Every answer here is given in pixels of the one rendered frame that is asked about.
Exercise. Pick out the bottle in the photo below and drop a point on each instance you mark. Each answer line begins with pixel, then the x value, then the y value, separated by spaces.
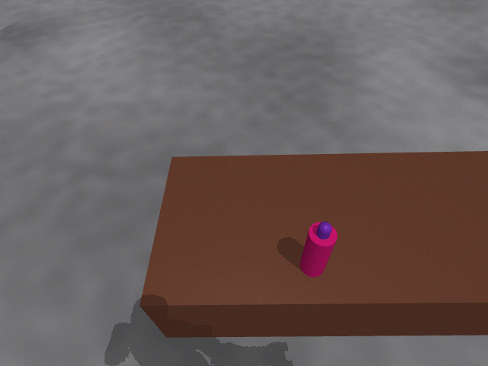
pixel 320 241

